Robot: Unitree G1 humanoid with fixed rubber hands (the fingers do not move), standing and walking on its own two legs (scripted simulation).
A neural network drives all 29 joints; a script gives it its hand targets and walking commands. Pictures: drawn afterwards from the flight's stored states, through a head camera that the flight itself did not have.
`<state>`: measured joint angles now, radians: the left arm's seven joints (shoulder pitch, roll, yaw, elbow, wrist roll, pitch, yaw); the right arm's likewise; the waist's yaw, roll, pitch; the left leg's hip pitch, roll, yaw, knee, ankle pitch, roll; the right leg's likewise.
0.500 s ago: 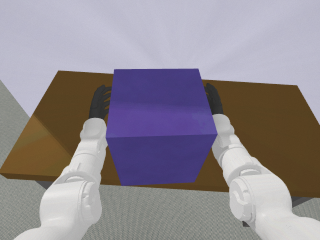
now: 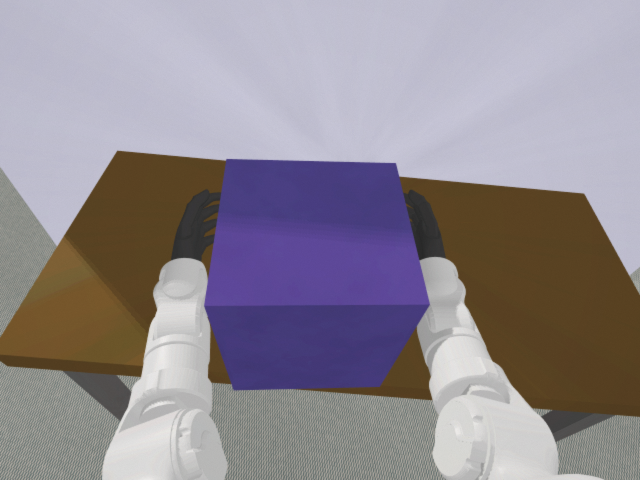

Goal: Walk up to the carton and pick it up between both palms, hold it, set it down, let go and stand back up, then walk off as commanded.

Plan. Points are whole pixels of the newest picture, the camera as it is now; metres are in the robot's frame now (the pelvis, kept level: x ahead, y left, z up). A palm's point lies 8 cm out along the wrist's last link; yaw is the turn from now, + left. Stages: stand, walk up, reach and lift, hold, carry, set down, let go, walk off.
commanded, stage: reach and lift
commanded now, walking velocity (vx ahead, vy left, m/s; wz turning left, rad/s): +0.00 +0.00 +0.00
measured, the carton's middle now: (310, 283) +0.36 +0.05 +0.04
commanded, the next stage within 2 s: none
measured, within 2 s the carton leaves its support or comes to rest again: leaves its support in 0.96 s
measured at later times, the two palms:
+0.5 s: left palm (189, 255) +0.36 +0.21 +0.07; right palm (424, 251) +0.39 -0.10 +0.08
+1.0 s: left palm (185, 255) +0.36 +0.21 +0.07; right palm (422, 256) +0.38 -0.09 +0.08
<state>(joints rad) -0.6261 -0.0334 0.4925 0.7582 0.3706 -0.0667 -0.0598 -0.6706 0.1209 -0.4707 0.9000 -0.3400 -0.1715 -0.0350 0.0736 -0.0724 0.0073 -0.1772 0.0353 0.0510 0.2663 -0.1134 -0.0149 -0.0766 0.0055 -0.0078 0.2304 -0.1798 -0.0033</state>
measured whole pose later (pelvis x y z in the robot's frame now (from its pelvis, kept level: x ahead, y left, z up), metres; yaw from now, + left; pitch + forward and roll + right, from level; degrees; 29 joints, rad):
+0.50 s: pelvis +0.00 +0.00 +0.00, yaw +0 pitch +1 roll +0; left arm -0.60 -0.05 0.50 0.70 0.37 -0.03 -0.08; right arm -0.65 0.11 -0.42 0.91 -0.29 -0.18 -0.05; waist 0.07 -0.07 0.01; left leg -0.16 0.04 0.06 0.27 -0.12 -0.01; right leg -0.06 0.00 -0.03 0.24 -0.19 0.00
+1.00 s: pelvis +0.00 +0.00 +0.00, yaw +2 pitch +1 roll +0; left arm -0.58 -0.04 0.42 0.67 0.31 0.04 -0.04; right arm -0.63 0.08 -0.34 0.93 -0.22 -0.19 -0.09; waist 0.06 -0.06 -0.01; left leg -0.18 0.03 0.05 0.28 -0.12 -0.01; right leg -0.06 0.00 -0.05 0.24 -0.19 0.00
